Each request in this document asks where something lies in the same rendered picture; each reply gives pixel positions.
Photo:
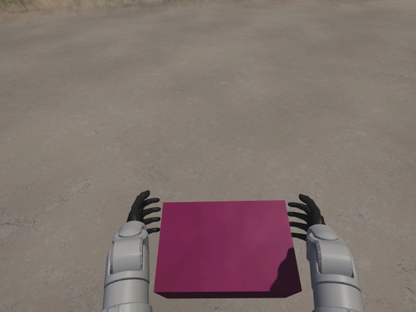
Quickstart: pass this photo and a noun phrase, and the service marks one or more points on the robot right hand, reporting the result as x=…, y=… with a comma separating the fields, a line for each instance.
x=312, y=217

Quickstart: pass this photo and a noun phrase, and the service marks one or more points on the left robot forearm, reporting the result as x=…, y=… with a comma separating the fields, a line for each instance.
x=127, y=274

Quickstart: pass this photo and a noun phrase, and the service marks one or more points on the right robot forearm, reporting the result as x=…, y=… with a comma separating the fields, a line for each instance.
x=334, y=277

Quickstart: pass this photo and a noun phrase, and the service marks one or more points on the carton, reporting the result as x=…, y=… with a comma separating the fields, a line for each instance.
x=235, y=249

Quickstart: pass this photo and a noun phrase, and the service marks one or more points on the robot left hand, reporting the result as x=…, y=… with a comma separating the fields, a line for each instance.
x=137, y=213

